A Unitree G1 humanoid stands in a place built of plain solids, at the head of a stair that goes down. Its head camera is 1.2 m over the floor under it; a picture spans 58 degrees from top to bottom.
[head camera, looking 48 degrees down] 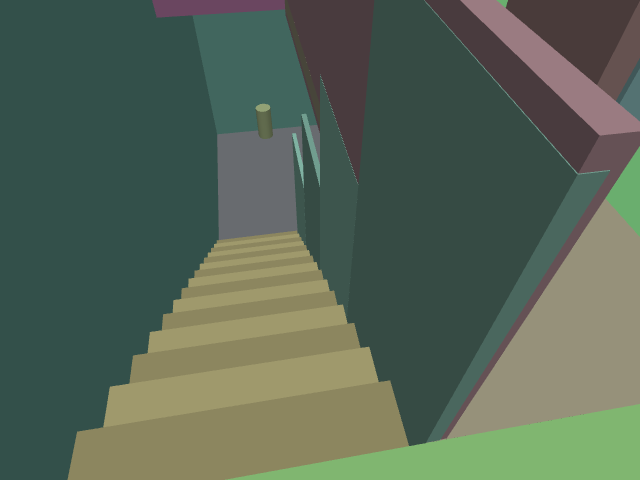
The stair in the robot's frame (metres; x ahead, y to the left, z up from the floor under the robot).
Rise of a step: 0.18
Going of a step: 0.23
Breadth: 1.00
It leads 9 degrees to the left of straight ahead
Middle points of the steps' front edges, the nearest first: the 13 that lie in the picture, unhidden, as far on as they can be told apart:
0.53 0.26 -0.18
0.76 0.29 -0.37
0.98 0.33 -0.55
1.20 0.37 -0.73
1.42 0.41 -0.92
1.64 0.44 -1.10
1.86 0.48 -1.28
2.08 0.52 -1.47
2.31 0.55 -1.65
2.53 0.59 -1.83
2.75 0.63 -2.02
2.97 0.67 -2.20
3.19 0.70 -2.38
